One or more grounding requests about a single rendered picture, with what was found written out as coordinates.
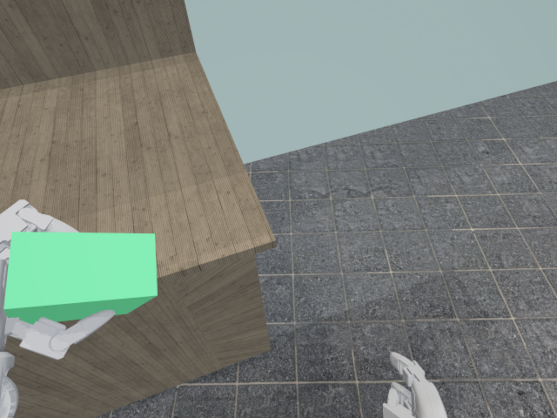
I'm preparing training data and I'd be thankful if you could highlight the right robot hand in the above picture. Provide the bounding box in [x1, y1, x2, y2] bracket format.
[383, 352, 447, 418]

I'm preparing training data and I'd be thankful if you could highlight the table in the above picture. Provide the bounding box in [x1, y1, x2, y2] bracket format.
[0, 0, 277, 418]

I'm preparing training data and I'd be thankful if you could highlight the sponge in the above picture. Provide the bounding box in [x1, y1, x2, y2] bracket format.
[3, 232, 158, 325]

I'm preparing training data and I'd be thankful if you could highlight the robot left forearm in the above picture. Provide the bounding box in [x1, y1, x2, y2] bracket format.
[0, 352, 19, 418]

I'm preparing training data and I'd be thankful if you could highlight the left robot hand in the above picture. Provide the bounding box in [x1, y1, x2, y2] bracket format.
[0, 199, 116, 360]

